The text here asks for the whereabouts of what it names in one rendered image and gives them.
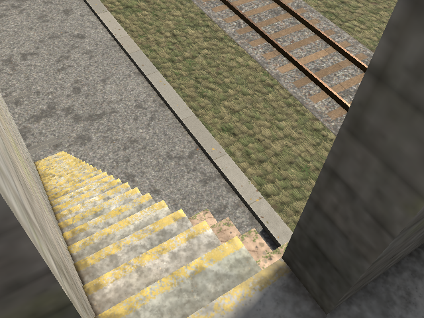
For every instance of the stairs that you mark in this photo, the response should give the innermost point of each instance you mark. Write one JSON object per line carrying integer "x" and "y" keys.
{"x": 134, "y": 257}

